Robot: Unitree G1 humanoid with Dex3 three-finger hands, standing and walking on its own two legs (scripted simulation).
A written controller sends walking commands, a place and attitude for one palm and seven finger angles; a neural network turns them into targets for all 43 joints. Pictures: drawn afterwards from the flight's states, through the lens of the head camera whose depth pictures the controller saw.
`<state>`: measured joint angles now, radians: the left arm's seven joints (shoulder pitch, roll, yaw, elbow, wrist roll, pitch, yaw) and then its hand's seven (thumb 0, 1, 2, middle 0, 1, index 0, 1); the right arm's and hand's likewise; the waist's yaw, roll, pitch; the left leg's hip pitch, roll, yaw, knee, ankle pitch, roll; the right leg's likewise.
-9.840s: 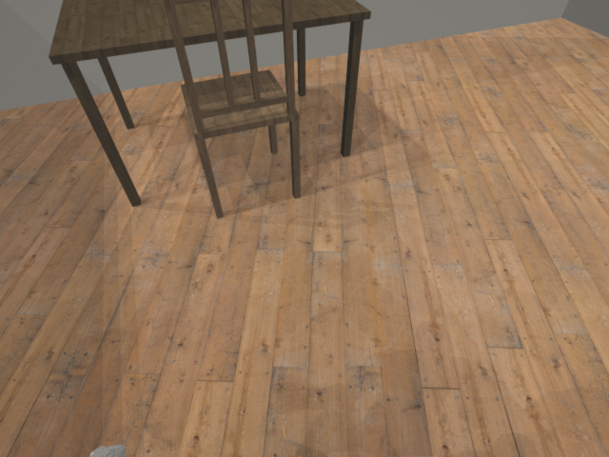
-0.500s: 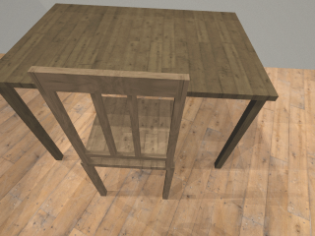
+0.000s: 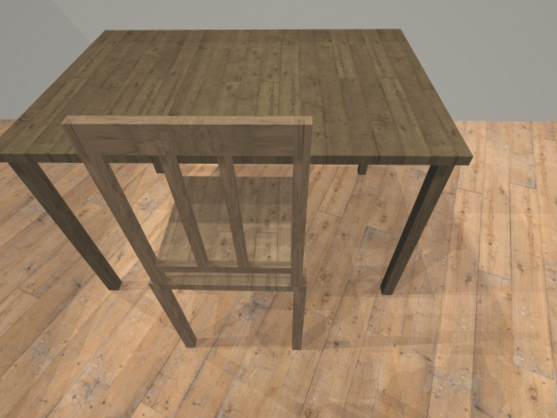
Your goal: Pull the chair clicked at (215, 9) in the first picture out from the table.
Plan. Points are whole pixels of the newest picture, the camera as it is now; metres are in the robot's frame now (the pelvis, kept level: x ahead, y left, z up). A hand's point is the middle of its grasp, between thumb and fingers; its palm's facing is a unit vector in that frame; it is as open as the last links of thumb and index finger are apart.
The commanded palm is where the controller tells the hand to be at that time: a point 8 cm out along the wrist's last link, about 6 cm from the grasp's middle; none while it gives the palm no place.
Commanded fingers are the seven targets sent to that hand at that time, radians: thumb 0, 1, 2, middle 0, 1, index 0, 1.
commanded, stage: come to a stop and stand still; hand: left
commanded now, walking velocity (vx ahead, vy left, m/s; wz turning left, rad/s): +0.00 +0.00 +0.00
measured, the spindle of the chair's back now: (187, 217) +0.50 +0.22 -0.05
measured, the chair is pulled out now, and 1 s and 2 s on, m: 0.00 0.00 0.00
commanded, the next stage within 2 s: look again from close up in 0.14 s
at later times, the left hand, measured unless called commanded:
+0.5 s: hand out of the picture +0.01 +0.15 -0.17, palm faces +0.01 -0.98 -0.18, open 7.4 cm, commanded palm none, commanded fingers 0.00 0.90 0.90 -0.20 -0.30 -0.20 -0.30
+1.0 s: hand out of the picture +0.03 +0.16 -0.17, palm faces +0.03 -0.98 -0.19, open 7.3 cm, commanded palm none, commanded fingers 0.00 0.90 0.90 -0.20 -0.30 -0.20 -0.30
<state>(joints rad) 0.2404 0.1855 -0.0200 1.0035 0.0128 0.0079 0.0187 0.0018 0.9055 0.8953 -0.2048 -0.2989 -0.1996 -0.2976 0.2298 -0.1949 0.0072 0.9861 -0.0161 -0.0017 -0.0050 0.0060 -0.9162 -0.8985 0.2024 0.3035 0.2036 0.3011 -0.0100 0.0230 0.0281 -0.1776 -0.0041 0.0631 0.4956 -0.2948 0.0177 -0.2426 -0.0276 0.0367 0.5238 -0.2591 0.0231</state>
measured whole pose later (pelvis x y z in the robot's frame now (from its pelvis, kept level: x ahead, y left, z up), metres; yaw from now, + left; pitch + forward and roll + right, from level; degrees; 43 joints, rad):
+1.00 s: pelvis +0.03 -0.01 +0.01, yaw +0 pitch -1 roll +0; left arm 0.27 0.16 -0.01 1.12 0.01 -0.02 0.03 0.00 0.91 0.90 -0.20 -0.30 -0.20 -0.30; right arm 0.26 -0.15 0.01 1.15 -0.01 -0.03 -0.03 0.01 -0.92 -0.90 0.20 0.30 0.20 0.30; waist 0.00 -0.01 0.04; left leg -0.11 0.01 0.05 0.41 -0.29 0.00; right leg -0.18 -0.01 0.02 0.46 -0.27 0.01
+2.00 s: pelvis -0.03 -0.01 -0.09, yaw +4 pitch +16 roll -2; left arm 0.38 0.24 0.18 0.02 -0.27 -0.40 -0.30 0.00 -0.04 0.49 -0.11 -0.15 -0.10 -0.15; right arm 0.27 -0.26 -0.02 0.57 0.03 -0.24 -0.07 0.02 -0.90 -0.90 0.21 0.30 0.21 0.30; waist -0.02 0.02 -0.14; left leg -0.95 0.02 -0.03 1.21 -0.54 0.00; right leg -0.95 -0.02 -0.05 1.16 -0.49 0.00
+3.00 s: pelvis -0.01 -0.02 -0.08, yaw +4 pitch +16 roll -2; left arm 0.29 0.26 0.24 0.10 -0.29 -0.39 -0.33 -0.01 -0.50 0.30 -0.07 -0.08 -0.06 -0.08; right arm 0.24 -0.25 0.00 0.54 0.03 -0.22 -0.05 0.02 -0.90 -0.90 0.20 0.30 0.21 0.30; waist -0.03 0.03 -0.14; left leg -0.86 0.02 -0.04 1.13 -0.54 -0.01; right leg -0.86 -0.01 -0.06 1.08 -0.49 0.00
